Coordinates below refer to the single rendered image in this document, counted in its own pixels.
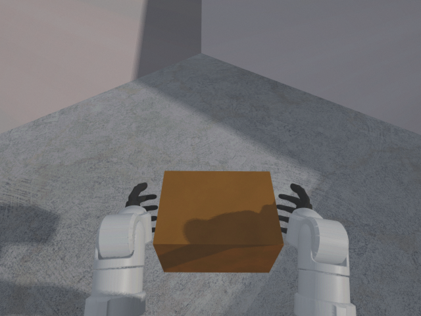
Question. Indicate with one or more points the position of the right robot forearm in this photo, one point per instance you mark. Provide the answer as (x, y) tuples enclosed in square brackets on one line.
[(323, 250)]

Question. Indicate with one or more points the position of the robot left hand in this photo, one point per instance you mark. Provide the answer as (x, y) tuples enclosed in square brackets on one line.
[(135, 199)]

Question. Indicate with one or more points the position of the robot right hand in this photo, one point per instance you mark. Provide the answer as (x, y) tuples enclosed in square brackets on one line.
[(302, 202)]

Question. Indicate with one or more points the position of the carton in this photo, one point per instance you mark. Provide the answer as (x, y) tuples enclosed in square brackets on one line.
[(217, 222)]

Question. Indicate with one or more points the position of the left robot forearm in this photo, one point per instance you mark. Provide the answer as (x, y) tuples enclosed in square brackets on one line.
[(117, 289)]

